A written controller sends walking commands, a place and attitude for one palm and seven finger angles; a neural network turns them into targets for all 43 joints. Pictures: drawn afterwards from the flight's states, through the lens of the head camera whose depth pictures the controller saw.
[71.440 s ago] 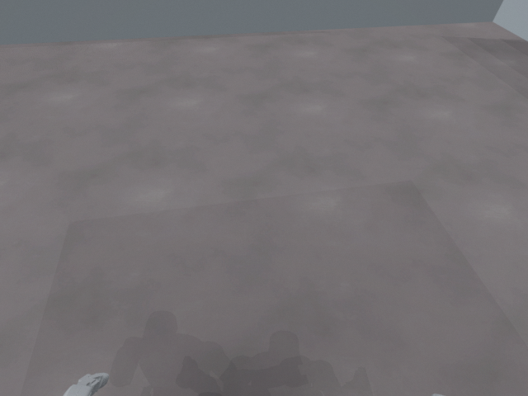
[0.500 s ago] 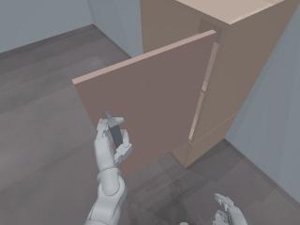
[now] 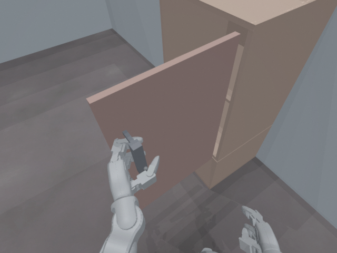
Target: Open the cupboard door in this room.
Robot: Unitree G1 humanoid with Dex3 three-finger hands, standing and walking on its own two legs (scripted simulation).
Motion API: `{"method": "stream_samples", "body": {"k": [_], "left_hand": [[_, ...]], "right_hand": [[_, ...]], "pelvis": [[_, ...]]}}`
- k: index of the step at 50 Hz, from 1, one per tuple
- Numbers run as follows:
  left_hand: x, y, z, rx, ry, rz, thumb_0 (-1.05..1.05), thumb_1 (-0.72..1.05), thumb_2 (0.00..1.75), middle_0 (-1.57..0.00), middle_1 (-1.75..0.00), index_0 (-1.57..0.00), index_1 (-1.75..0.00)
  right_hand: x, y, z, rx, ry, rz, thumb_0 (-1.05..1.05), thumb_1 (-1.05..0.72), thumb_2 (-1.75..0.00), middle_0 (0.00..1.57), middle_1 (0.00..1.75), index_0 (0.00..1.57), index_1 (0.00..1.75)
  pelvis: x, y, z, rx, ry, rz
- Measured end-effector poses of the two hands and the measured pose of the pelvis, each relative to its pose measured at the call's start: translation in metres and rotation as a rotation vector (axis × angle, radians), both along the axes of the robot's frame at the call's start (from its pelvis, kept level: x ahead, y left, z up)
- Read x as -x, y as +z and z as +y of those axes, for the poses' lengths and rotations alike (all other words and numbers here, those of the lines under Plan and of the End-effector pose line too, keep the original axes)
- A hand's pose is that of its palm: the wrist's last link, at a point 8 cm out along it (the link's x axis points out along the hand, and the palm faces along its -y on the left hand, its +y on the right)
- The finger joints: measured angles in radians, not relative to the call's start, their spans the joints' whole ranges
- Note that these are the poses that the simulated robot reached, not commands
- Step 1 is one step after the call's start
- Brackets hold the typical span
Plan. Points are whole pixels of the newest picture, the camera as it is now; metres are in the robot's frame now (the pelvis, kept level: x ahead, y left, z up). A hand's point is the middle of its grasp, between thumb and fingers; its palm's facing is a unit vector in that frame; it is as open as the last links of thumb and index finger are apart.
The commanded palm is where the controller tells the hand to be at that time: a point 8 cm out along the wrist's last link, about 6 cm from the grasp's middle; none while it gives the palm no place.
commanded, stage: open thumb and fingers to let go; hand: left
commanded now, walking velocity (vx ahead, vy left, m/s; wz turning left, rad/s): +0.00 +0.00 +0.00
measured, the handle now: (135, 153) +0.34 +0.10 +0.06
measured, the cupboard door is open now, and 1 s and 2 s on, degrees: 93 95 94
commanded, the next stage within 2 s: slide the hand sideways off the handle in 0.52 s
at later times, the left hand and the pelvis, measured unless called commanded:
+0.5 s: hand (147, 168) +0.29 +0.07 +0.06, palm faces +0.26 -0.97 -0.02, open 15.2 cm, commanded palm +0.25 +0.10 +0.06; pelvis -0.01 +0.03 -0.01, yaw -1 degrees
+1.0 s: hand (145, 184) +0.26 +0.07 +0.06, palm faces -0.19 -0.98 +0.03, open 16.3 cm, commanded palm +0.23 +0.13 +0.06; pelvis -0.01 +0.04 -0.01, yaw -1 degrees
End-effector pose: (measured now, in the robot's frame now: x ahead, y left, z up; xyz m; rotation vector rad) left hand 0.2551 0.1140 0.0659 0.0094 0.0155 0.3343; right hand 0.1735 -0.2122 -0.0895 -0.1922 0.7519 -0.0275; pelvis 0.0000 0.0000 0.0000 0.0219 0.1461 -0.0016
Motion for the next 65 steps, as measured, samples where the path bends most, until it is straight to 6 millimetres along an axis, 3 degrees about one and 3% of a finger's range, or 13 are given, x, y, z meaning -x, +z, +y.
{"method": "stream_samples", "body": {"k": [10, 18, 26, 33, 42, 47, 53, 65], "left_hand": [[0.001, -0.001, 0.003, 0.003, -0.042, -0.012, 0.00, -0.23, 0.41, -0.32, -1.22, -0.32, -1.22], [0.000, -0.002, 0.003, -0.007, -0.059, -0.017, -0.01, -0.44, 0.32, -0.28, -1.02, -0.27, -1.01], [-0.005, -0.002, 0.000, -0.017, -0.078, -0.015, -0.01, -0.49, 0.30, -0.24, -0.68, -0.23, -0.68], [-0.004, -0.002, 0.003, -0.024, -0.089, -0.012, -0.01, -0.50, 0.30, -0.32, -0.56, -0.28, -0.60], [0.008, -0.003, 0.015, -0.071, -0.552, -0.029, -0.01, -0.50, 0.30, -0.21, -0.38, -0.12, -0.39], [0.009, -0.003, 0.010, 0.034, -0.554, 0.003, -0.01, -0.50, 0.30, -0.17, -0.33, -0.13, -0.34], [0.014, -0.004, 0.010, 0.027, -0.508, -0.007, -0.01, -0.50, 0.30, -0.15, -0.31, -0.17, -0.32], [0.031, -0.006, 0.036, -0.003, -0.493, 0.022, -0.01, -0.50, 0.30, -0.19, -0.32, -0.19, -0.32]], "right_hand": [[0.016, -0.005, 0.008, 0.003, -0.016, 0.023, 0.01, -0.91, -0.90, 0.20, 0.30, 0.20, 0.30], [0.025, -0.006, 0.016, 0.004, -0.024, 0.024, 0.01, -0.91, -0.90, 0.20, 0.30, 0.20, 0.30], [0.026, -0.007, 0.024, -0.001, -0.018, 0.026, 0.01, -0.91, -0.90, 0.20, 0.30, 0.20, 0.30], [0.022, -0.007, 0.030, -0.011, 0.000, 0.023, 0.01, -0.91, -0.90, 0.20, 0.30, 0.20, 0.30], [0.030, -0.005, 0.026, 0.006, -0.013, -0.005, 0.01, -0.91, -0.90, 0.20, 0.30, 0.20, 0.30], [0.031, 0.003, 0.027, -0.001, -0.042, -0.041, 0.01, -0.91, -0.90, 0.20, 0.30, 0.20, 0.30], [0.026, 0.008, 0.031, -0.008, -0.030, -0.060, 0.01, -0.91, -0.90, 0.20, 0.30, 0.20, 0.30], [0.005, 0.009, 0.030, -0.007, -0.025, -0.070, 0.01, -0.91, -0.90, 0.20, 0.30, 0.20, 0.30]], "pelvis": [[0.005, -0.003, 0.011, 0.004, -0.007, -0.001], [0.009, -0.005, 0.021, 0.010, -0.013, -0.003], [0.012, -0.007, 0.027, 0.013, -0.016, -0.002], [0.013, -0.007, 0.029, 0.013, -0.013, -0.003], [0.016, -0.008, 0.033, 0.019, 0.002, -0.022], [0.014, -0.005, 0.038, 0.014, -0.011, -0.021], [0.008, -0.007, 0.038, 0.006, -0.027, -0.007], [-0.005, -0.010, 0.034, 0.015, -0.028, 0.011]]}}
